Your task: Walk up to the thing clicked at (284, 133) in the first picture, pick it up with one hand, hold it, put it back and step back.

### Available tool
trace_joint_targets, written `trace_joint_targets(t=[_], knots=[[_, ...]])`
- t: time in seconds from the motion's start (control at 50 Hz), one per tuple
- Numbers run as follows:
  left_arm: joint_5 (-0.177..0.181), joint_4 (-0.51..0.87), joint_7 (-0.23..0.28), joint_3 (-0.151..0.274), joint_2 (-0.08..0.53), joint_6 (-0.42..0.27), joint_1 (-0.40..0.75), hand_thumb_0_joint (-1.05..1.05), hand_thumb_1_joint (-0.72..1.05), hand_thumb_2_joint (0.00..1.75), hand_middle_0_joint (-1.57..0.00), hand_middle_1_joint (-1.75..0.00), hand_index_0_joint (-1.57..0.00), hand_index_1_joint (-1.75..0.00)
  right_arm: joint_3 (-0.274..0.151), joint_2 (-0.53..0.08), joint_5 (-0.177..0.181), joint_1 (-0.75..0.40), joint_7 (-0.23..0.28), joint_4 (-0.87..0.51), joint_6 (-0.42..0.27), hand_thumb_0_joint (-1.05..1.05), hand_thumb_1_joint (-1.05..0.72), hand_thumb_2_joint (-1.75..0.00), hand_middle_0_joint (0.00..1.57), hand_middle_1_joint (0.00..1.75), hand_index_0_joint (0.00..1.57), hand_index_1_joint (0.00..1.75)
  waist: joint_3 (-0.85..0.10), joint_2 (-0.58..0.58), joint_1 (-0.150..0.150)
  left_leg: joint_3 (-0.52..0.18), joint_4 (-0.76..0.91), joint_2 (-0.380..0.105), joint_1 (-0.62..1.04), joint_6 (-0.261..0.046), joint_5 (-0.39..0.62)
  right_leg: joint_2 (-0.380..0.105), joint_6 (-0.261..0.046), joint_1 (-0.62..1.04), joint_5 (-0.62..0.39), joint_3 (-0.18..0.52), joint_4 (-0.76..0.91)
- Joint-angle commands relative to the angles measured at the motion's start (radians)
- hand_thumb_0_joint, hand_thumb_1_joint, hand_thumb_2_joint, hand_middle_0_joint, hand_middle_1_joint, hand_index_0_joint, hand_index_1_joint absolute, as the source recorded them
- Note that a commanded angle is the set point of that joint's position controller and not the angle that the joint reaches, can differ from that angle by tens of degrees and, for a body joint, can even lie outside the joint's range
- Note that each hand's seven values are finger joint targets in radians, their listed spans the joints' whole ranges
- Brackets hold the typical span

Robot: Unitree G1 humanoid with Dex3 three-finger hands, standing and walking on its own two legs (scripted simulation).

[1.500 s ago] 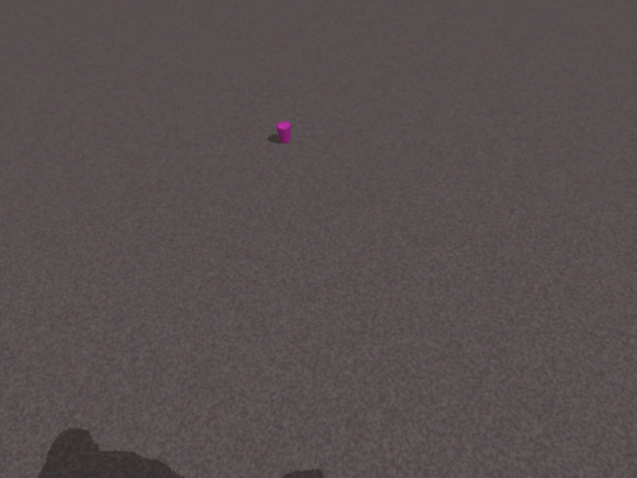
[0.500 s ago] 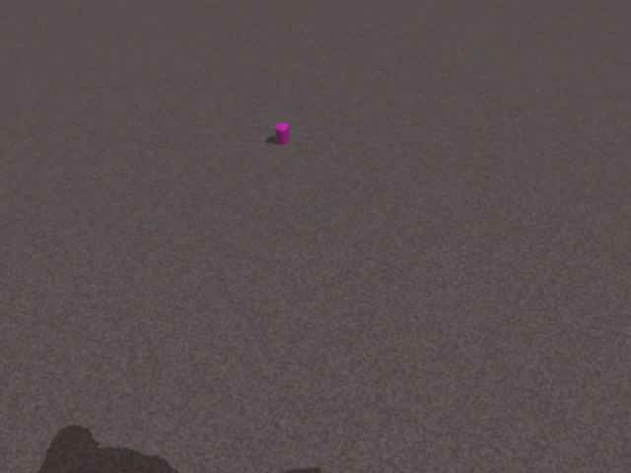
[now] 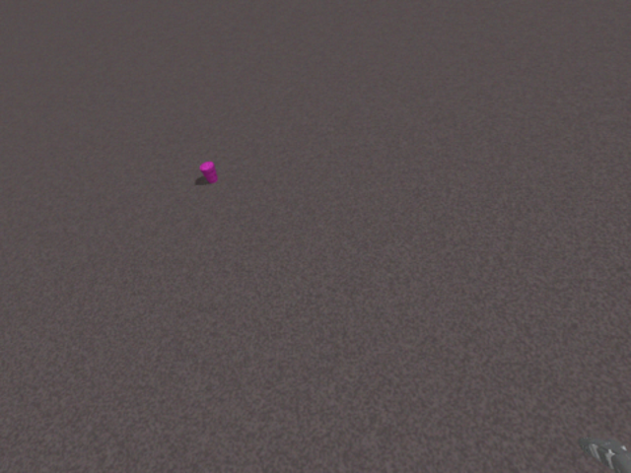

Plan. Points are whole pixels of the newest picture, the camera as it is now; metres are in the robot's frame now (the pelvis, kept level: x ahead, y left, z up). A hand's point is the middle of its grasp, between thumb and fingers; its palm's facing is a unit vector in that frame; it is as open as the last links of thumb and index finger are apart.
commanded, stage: walk up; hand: left
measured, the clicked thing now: (210, 173) +1.68 +0.74 -0.70
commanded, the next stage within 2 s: none
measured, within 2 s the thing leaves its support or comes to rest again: neither
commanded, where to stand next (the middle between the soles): +1.33 +1.04 m, yaw -71 degrees
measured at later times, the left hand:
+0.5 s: hand (133, 304) +0.46 +0.43 -0.11, palm faces -0.36 -0.77 -0.53, open 7.4 cm
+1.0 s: hand (151, 210) +0.75 +0.49 -0.12, palm faces -0.44 -0.67 -0.60, open 7.4 cm
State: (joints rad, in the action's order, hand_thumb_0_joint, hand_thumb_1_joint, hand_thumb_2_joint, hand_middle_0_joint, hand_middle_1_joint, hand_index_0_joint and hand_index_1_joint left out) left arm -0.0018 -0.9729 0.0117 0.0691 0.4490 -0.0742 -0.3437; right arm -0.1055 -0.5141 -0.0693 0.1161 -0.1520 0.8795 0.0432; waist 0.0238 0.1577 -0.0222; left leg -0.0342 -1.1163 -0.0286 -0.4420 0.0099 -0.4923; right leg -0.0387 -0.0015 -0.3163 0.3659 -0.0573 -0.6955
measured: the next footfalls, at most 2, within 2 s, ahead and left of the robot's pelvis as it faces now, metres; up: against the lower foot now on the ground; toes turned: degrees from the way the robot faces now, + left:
left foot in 0.30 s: +0.35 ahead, +0.23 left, +0.00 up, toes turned -10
right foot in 0.70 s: +0.46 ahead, +0.02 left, +0.00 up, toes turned -33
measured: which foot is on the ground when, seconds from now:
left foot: up 0.00-0.28, down 0.30-0.70, up 0.72-1.00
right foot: down 0.00-0.30, up 0.32-0.68, down 0.70-1.00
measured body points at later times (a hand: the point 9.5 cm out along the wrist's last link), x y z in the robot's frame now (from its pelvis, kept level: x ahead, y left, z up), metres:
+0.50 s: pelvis +0.26 +0.15 +0.01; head +0.30 +0.14 +0.46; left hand +0.48 +0.46 -0.08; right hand +0.22 -0.18 -0.09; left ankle +0.31 +0.24 -0.72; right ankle +0.25 +0.04 -0.65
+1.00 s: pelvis +0.54 +0.23 -0.02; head +0.55 +0.19 +0.43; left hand +0.77 +0.52 -0.08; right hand +0.52 -0.13 -0.11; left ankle +0.72 +0.35 -0.69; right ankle +0.43 +0.05 -0.71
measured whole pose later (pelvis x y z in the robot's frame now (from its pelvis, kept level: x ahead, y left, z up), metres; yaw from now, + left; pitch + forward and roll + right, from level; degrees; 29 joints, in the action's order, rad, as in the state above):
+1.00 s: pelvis +0.54 +0.23 -0.02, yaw -30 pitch +0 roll -3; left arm -0.03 -0.86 0.09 0.04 0.45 -0.09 -0.35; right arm -0.10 -0.50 -0.05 0.14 -0.15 0.66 0.07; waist 0.06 0.14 0.01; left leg -0.09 -0.98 -0.15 -0.64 0.01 -0.29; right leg -0.12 0.04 -0.35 0.42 0.02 -0.77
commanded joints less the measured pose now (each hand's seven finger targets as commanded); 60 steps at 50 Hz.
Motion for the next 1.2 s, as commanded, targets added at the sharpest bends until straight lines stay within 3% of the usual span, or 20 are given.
trace_joint_targets(t=[0.0, 0.18, 0.26, 0.28, 0.3, 0.32, 0.38, 0.48, 0.58, 0.64, 0.66, 0.68, 0.7, 0.72, 0.82, 0.96, 1.02, 1.06, 1.1, 1.18], knots=[[0.012, 0.108, 0.04, 0.067, 0.347, -0.037, 0.041, 0.0, 0.9, 0.9, -0.2, -0.3, -0.2, -0.3, -0.038, -0.188, 0.011, -0.136, -0.007, -0.191, -0.054, 0.0, -0.9, -0.9, 0.2, 0.3, 0.2, 0.3, 0.033, -0.255, 0.036, -0.106, 0.039, -0.102, -0.307, 0.014, 0.181, -0.273, -0.172, 0.154, 0.321, 0.516, 0.516], [-0.002, 0.134, 0.043, 0.081, 0.367, -0.055, -0.004, 0.0, 0.9, 0.9, -0.2, -0.3, -0.2, -0.3, -0.039, -0.147, 0.016, -0.155, -0.035, -0.26, -0.036, 0.0, -0.9, -0.9, 0.2, 0.3, 0.2, 0.3, 0.036, -0.291, 0.033, -0.012, 0.378, -0.075, -0.051, 0.031, 0.343, -0.142, -0.141, 0.024, -0.088, 0.22, 0.417], [-0.028, 0.185, 0.058, 0.056, 0.302, -0.031, 0.112, 0.0, 0.9, 0.9, -0.2, -0.3, -0.2, -0.3, -0.111, -0.234, 0.013, 0.315, 0.0, -0.142, -0.037, 0.0, -0.9, -0.9, 0.2, 0.3, 0.2, 0.3, -0.153, -0.076, 0.292, -0.018, 0.5, -0.033, 0.588, -0.012, 0.193, -0.097, -0.07, -0.252, -0.218, 0.151, -0.228], [-0.028, 0.189, 0.064, 0.011, 0.171, -0.028, 0.045, 0.0, 0.9, 0.9, -0.2, -0.3, -0.2, -0.3, -0.131, -0.301, 0.008, 0.417, 0.028, -0.136, -0.048, 0.0, -0.9, -0.9, 0.2, 0.3, 0.2, 0.3, -0.173, 0.237, 0.315, -0.263, 0.664, -0.195, 0.681, -0.001, -0.111, 0.023, -0.052, -0.461, 0.243, 0.11, -0.547], [0.004, 0.185, 0.077, 0.001, 0.166, -0.027, -0.05, 0.0, 0.9, 0.9, -0.2, -0.3, -0.2, -0.3, -0.132, -0.374, 0.038, 0.224, 0.049, -0.174, -0.061, 0.0, -0.9, -0.9, 0.2, 0.3, 0.2, 0.3, -0.147, 0.378, 0.169, -0.706, 0.968, -0.35, 0.554, -0.051, -0.284, 0.107, -0.092, -0.579, 0.261, 0.126, -0.739], [0.001, 0.145, 0.08, 0.002, 0.217, -0.026, -0.059, 0.0, 0.9, 0.9, -0.2, -0.3, -0.2, -0.3, -0.134, -0.349, 0.061, 0.076, 0.057, -0.214, -0.061, 0.0, -0.9, -0.9, 0.2, 0.3, 0.2, 0.3, -0.098, 0.223, 0.106, -0.718, 1.027, -0.364, 0.353, -0.081, -0.415, -0.008, -0.109, -0.48, 0.122, 0.193, -0.765], [0.031, 0.059, 0.05, 0.053, 0.334, -0.003, -0.083, 0.0, 0.9, 0.9, -0.2, -0.3, -0.2, -0.3, -0.088, -0.194, 0.026, -0.01, 0.06, -0.254, -0.062, 0.0, -0.9, -0.9, 0.2, 0.3, 0.2, 0.3, -0.095, 0.072, 0.059, -0.293, 0.826, -0.242, 0.282, -0.127, -0.164, -0.105, -0.053, -0.381, -0.045, 0.09, -0.514], [0.016, 0.119, 0.024, 0.046, 0.281, 0.011, 0.066, 0.0, 0.9, 0.9, -0.2, -0.3, -0.2, -0.3, -0.073, -0.165, 0.012, 0.082, 0.059, -0.237, -0.069, 0.0, -0.9, -0.9, 0.2, 0.3, 0.2, 0.3, 0.002, 0.017, 0.105, -0.148, 0.851, -0.267, 0.284, -0.207, 0.062, -0.128, -0.018, -0.357, -0.026, 0.038, -0.245], [0.016, 0.153, 0.018, 0.055, 0.26, 0.011, 0.123, 0.0, 0.9, 0.9, -0.2, -0.3, -0.2, -0.3, -0.065, -0.148, 0.004, 0.086, 0.052, -0.273, -0.056, 0.0, -0.9, -0.9, 0.2, 0.3, 0.2, 0.3, 0.013, -0.089, 0.101, 0.019, 0.794, -0.207, 0.212, -0.127, 0.26, -0.074, -0.032, -0.177, -0.134, -0.059, -0.082], [0.022, 0.092, 0.033, 0.083, 0.268, 0.017, -0.153, 0.0, 0.9, 0.9, -0.2, -0.3, -0.2, -0.3, -0.067, -0.157, 0.006, 0.001, 0.06, -0.316, -0.052, 0.0, -0.9, -0.9, 0.2, 0.3, 0.2, 0.3, -0.078, -0.166, -0.069, 0.172, 0.383, -0.126, -0.015, -0.028, 0.698, 0.001, -0.073, 0.292, -0.188, -0.124, 0.087], [0.016, 0.052, 0.054, 0.112, 0.323, 0.016, -0.329, 0.0, 0.9, 0.9, -0.2, -0.3, -0.2, -0.3, -0.055, -0.132, 0.003, 0.006, 0.068, -0.335, -0.053, 0.0, -0.9, -0.9, 0.2, 0.3, 0.2, 0.3, -0.168, -0.273, -0.153, 0.191, 0.085, -0.073, -0.159, 0.013, 0.677, -0.029, -0.107, 0.517, -0.117, -0.035, 0.135], [0.005, 0.066, 0.079, 0.129, 0.382, 0.014, -0.351, 0.0, 0.9, 0.9, -0.2, -0.3, -0.2, -0.3, -0.031, -0.067, -0.004, 0.055, 0.072, -0.347, -0.05, 0.0, -0.9, -0.9, 0.2, 0.3, 0.2, 0.3, -0.154, -0.451, -0.136, 0.141, -0.132, 0.036, -0.46, 0.053, -0.074, -0.294, -0.196, 0.657, -0.013, 0.384, 0.217], [0.021, 0.151, 0.098, 0.118, 0.415, 0.014, -0.21, 0.0, 0.9, 0.9, -0.2, -0.3, -0.2, -0.3, -0.055, -0.153, -0.001, 0.106, 0.073, -0.346, -0.035, 0.0, -0.9, -0.9, 0.2, 0.3, 0.2, 0.3, -0.206, -0.279, -0.062, -0.116, -0.287, -0.008, -0.49, 0.089, -0.108, -0.483, -0.318, 0.549, 0.171, 0.787, 0.341], [0.032, 0.194, 0.118, 0.11, 0.413, 0.007, -0.1, 0.0, 0.9, 0.9, -0.2, -0.3, -0.2, -0.3, -0.069, -0.2, 0.003, 0.075, 0.08, -0.333, -0.021, 0.0, -0.9, -0.9, 0.2, 0.3, 0.2, 0.3, -0.162, -0.168, -0.02, -0.185, -0.383, -0.06, -0.487, 0.09, -0.046, -0.52, -0.38, 0.428, 0.26, 0.82, 0.388], [0.0, 0.231, 0.112, 0.083, 0.355, -0.04, 0.085, 0.0, 0.9, 0.9, -0.2, -0.3, -0.2, -0.3, -0.058, -0.176, 0.0, 0.16, 0.046, -0.276, -0.004, 0.0, -0.9, -0.9, 0.2, 0.3, 0.2, 0.3, -0.032, -0.208, 0.121, -0.099, -0.079, -0.083, -0.22, -0.002, 0.146, -0.238, -0.204, -0.027, -0.335, 0.271, 0.207], [-0.034, 0.192, 0.106, 0.103, 0.411, -0.037, 0.074, 0.0, 0.9, 0.9, -0.2, -0.3, -0.2, -0.3, -0.074, -0.146, 0.021, 0.081, 0.014, -0.276, 0.01, 0.0, -0.9, -0.9, 0.2, 0.3, 0.2, 0.3, -0.035, -0.315, 0.109, 0.021, 0.192, -0.096, 0.041, -0.007, 0.234, -0.2, -0.195, -0.242, -0.042, 0.188, 0.196], [-0.04, 0.19, 0.106, 0.072, 0.314, -0.016, 0.123, 0.0, 0.9, 0.9, -0.2, -0.3, -0.2, -0.3, -0.107, -0.165, 0.006, 0.304, 0.037, -0.198, -0.004, 0.0, -0.9, -0.9, 0.2, 0.3, 0.2, 0.3, -0.098, -0.11, 0.266, 0.084, 0.404, 0.004, 0.384, -0.017, 0.105, -0.089, -0.114, -0.418, -0.114, 0.039, -0.229], [-0.014, 0.187, 0.136, 0.029, 0.188, -0.011, 0.058, 0.0, 0.9, 0.9, -0.2, -0.3, -0.2, -0.3, -0.129, -0.34, 0.012, 0.242, 0.075, -0.217, -0.032, 0.0, -0.9, -0.9, 0.2, 0.3, 0.2, 0.3, -0.083, 0.343, 0.189, -0.597, 0.815, -0.349, 0.381, -0.149, 0.113, 0.078, -0.09, -0.655, 0.29, 0.096, -0.688], [0.011, 0.129, 0.128, 0.026, 0.245, -0.016, 0.054, 0.0, 0.9, 0.9, -0.2, -0.3, -0.2, -0.3, -0.108, -0.238, 0.015, 0.134, 0.096, -0.255, -0.034, 0.0, -0.9, -0.9, 0.2, 0.3, 0.2, 0.3, -0.044, 0.097, 0.147, -0.387, 0.75, -0.299, 0.288, -0.096, 0.259, -0.008, -0.072, -0.585, 0.113, 0.126, -0.656], [0.014, 0.041, 0.103, 0.037, 0.251, 0.002, -0.07, 0.0, 0.9, 0.9, -0.2, -0.3, -0.2, -0.3, -0.067, -0.132, -0.009, 0.069, 0.109, -0.27, -0.036, 0.0, -0.9, -0.9, 0.2, 0.3, 0.2, 0.3, -0.095, 0.054, 0.097, -0.128, 0.58, -0.215, 0.325, -0.197, 0.593, -0.05, -0.032, -0.422, 0.089, 0.03, -0.438]])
